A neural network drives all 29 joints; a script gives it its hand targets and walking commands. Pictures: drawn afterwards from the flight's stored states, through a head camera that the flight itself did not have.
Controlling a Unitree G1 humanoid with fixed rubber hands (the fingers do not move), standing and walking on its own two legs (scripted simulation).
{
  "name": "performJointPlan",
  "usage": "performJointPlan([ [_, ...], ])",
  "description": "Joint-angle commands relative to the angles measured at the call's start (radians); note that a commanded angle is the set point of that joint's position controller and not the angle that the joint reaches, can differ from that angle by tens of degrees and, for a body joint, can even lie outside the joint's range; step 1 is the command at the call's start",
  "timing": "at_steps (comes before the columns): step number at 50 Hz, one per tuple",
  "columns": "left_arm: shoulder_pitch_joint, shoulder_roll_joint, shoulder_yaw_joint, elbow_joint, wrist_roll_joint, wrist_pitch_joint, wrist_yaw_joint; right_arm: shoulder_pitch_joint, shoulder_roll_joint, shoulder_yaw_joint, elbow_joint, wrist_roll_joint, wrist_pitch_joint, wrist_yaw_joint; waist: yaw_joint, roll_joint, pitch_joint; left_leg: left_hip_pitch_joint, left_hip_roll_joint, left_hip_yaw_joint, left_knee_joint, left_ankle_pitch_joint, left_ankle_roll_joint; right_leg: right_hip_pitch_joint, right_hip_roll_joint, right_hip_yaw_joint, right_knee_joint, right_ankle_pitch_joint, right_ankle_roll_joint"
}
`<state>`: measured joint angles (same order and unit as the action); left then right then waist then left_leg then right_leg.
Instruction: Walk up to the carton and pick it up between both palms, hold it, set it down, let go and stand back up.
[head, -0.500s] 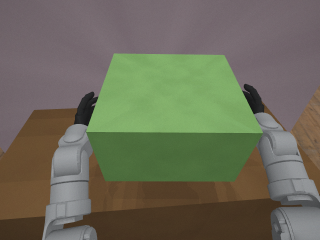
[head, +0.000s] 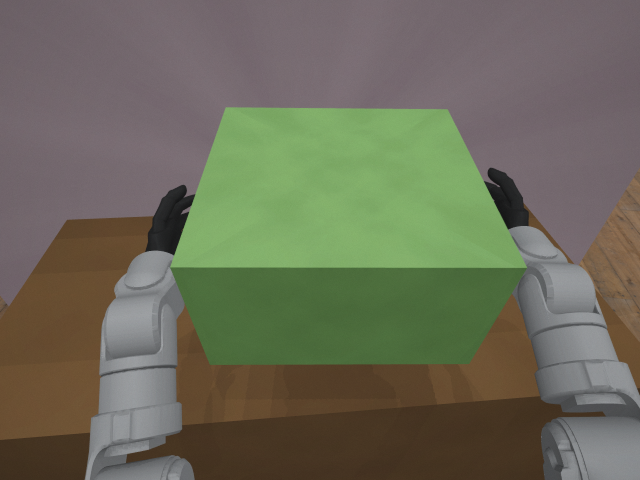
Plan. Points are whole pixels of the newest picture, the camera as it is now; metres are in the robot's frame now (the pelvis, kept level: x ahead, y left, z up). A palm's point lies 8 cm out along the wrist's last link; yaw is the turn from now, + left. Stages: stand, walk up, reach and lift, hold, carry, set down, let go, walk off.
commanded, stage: hold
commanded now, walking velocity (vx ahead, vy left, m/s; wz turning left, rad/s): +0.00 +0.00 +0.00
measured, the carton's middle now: (338, 226) +0.39 +0.00 +0.16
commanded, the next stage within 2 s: none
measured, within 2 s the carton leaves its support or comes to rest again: neither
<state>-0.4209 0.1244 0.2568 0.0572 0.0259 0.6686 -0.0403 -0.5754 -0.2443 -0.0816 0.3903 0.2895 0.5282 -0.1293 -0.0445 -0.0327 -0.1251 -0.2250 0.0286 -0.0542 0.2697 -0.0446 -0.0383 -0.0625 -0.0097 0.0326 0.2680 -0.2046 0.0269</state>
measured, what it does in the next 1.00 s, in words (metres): stands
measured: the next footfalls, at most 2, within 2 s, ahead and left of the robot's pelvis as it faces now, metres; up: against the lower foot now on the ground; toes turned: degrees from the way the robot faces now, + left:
none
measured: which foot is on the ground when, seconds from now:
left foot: down 0.00-1.00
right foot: down 0.00-1.00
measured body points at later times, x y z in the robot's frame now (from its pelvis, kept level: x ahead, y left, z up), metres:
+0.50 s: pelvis +0.00 +0.00 +0.00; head -0.05 +0.02 +0.45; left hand +0.35 +0.20 +0.17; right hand +0.37 -0.20 +0.18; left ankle +0.06 +0.14 -0.75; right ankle -0.04 -0.14 -0.75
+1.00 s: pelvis +0.00 +0.00 +0.00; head -0.05 +0.02 +0.45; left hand +0.36 +0.20 +0.17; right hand +0.37 -0.21 +0.18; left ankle +0.06 +0.14 -0.75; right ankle -0.04 -0.14 -0.75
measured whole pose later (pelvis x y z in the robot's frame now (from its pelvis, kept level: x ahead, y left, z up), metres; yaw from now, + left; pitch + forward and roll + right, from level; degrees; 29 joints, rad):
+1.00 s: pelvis +0.00 +0.00 +0.00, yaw +0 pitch +0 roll -1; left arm -0.44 0.13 0.25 0.08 0.02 0.66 -0.04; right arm -0.59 -0.25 -0.08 0.41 0.29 0.53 -0.13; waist -0.04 -0.03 -0.12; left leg -0.23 0.03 -0.05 0.27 -0.04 -0.04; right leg -0.07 -0.01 0.03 0.27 -0.20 0.03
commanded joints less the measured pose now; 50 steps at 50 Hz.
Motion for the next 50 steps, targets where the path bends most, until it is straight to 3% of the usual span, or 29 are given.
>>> performJointPlan([
  [1, -0.849, -0.493, -0.556, -0.275, -0.148, -0.087, -0.117, -0.822, 0.574, 0.416, -0.426, 0.131, -0.107, 0.165, -0.012, 0.055, -0.428, 0.38, -0.06, 0.042, 0.042, 0.186, -0.005, -0.103, 0.065, -0.043, -0.045, 0.261, 0.017],
  [6, -0.88, -0.487, -0.542, -0.265, -0.142, -0.095, -0.118, -0.847, 0.591, 0.421, -0.409, 0.132, -0.107, 0.168, 0.002, 0.067, -0.424, 0.374, -0.062, 0.043, 0.038, 0.162, 0.001, -0.11, 0.06, -0.043, -0.044, 0.241, 0.017],
  [10, -0.874, -0.485, -0.523, -0.223, -0.133, -0.092, -0.122, -0.87, 0.599, 0.422, -0.413, 0.119, -0.111, 0.165, 0.012, 0.04, -0.406, 0.35, -0.066, 0.045, 0.029, 0.151, 0.012, -0.097, 0.057, -0.04, -0.047, 0.246, 0.023],
  [16, -0.876, -0.49, -0.535, -0.25, -0.142, -0.098, -0.121, -0.846, 0.603, 0.423, -0.392, 0.126, -0.112, 0.163, -0.002, 0.055, -0.435, 0.38, -0.063, 0.046, 0.043, 0.183, 0.002, -0.102, 0.061, -0.043, -0.037, 0.274, 0.02],
  [17, -0.874, -0.494, -0.534, -0.248, -0.145, -0.099, -0.123, -0.864, 0.606, 0.429, -0.422, 0.125, -0.118, 0.161, 0.004, 0.032, -0.452, 0.378, -0.064, 0.042, 0.044, 0.19, 0.007, -0.092, 0.06, -0.041, -0.038, 0.285, 0.023],
  [21, -0.893, -0.493, -0.54, -0.237, -0.142, -0.097, -0.122, -0.854, 0.596, 0.417, -0.383, 0.124, -0.113, 0.168, 0.0, 0.058, -0.421, 0.373, -0.06, 0.045, 0.036, 0.16, 0.002, -0.116, 0.062, -0.042, -0.046, 0.232, 0.019],
  [25, -0.877, -0.518, -0.569, -0.258, -0.16, -0.098, -0.116, -0.864, 0.599, 0.419, -0.426, 0.125, -0.12, 0.165, -0.01, 0.062, -0.463, 0.397, -0.057, 0.041, 0.045, 0.185, -0.002, -0.113, 0.068, -0.047, -0.043, 0.251, 0.015],
  [27, -0.892, -0.504, -0.552, -0.25, -0.153, -0.099, -0.112, -0.848, 0.592, 0.405, -0.378, 0.122, -0.112, 0.173, 0.001, 0.059, -0.428, 0.385, -0.054, 0.043, 0.038, 0.16, 0.0, -0.131, 0.064, -0.044, -0.047, 0.211, 0.014],
  [28, -0.88, -0.502, -0.558, -0.248, -0.15, -0.095, -0.114, -0.842, 0.584, 0.403, -0.384, 0.121, -0.112, 0.171, -0.012, 0.069, -0.443, 0.387, -0.057, 0.044, 0.044, 0.169, -0.005, -0.12, 0.062, -0.047, -0.043, 0.229, 0.012],
  [32, -0.87, -0.508, -0.547, -0.233, -0.148, -0.093, -0.119, -0.866, 0.593, 0.415, -0.402, 0.124, -0.115, 0.169, -0.001, 0.042, -0.423, 0.374, -0.058, 0.043, 0.042, 0.173, 0.001, -0.107, 0.062, -0.04, -0.044, 0.252, 0.016],
  [35, -0.888, -0.497, -0.545, -0.253, -0.145, -0.098, -0.114, -0.849, 0.594, 0.422, -0.379, 0.136, -0.111, 0.171, 0.006, 0.07, -0.428, 0.38, -0.056, 0.044, 0.045, 0.185, -0.002, -0.105, 0.063, -0.043, -0.039, 0.254, 0.017],
  [36, -0.873, -0.496, -0.548, -0.274, -0.147, -0.099, -0.113, -0.86, 0.595, 0.433, -0.419, 0.136, -0.117, 0.17, 0.012, 0.058, -0.453, 0.373, -0.061, 0.042, 0.049, 0.198, -0.001, -0.092, 0.065, -0.042, -0.037, 0.268, 0.017],
  [39, -0.879, -0.504, -0.549, -0.279, -0.151, -0.097, -0.114, -0.844, 0.593, 0.425, -0.409, 0.134, -0.115, 0.166, -0.003, 0.061, -0.453, 0.383, -0.06, 0.04, 0.05, 0.202, -0.005, -0.093, 0.064, -0.043, -0.032, 0.276, 0.018],
  [50, -0.87, -0.489, -0.541, -0.244, -0.143, -0.088, -0.121, -0.859, 0.59, 0.425, -0.426, 0.132, -0.109, 0.161, 0.004, 0.049, -0.423, 0.358, -0.065, 0.044, 0.04, 0.16, 0.004, -0.093, 0.058, -0.04, -0.042, 0.261, 0.022],
])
